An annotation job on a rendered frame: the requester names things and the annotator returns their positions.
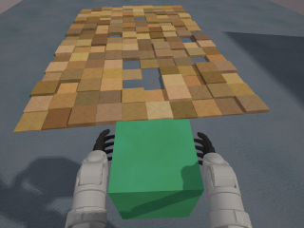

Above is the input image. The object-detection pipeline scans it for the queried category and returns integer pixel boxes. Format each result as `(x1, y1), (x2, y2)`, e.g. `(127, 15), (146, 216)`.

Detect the carton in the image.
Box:
(107, 119), (204, 219)

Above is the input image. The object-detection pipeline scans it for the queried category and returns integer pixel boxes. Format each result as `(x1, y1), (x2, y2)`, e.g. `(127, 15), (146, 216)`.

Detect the robot left hand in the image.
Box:
(92, 129), (115, 161)

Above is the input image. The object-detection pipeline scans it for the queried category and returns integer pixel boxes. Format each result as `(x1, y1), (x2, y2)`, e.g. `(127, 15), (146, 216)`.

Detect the robot right hand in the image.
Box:
(193, 132), (216, 165)

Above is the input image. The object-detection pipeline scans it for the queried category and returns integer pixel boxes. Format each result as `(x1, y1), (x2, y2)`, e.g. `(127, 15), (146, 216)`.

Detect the robot left forearm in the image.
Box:
(65, 150), (108, 228)

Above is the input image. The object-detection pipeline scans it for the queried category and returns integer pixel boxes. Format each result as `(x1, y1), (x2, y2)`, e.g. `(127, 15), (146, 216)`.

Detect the robot right forearm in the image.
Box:
(202, 152), (253, 228)

